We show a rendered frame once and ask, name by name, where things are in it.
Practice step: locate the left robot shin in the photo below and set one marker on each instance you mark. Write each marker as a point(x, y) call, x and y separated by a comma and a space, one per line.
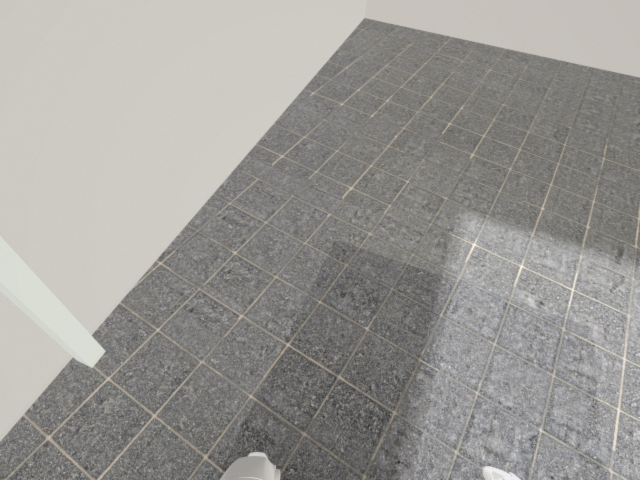
point(258, 454)

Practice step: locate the left robot thigh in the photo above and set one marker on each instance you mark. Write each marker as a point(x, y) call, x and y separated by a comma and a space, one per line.
point(252, 468)

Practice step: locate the panel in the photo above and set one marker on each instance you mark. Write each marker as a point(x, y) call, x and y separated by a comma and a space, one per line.
point(22, 286)

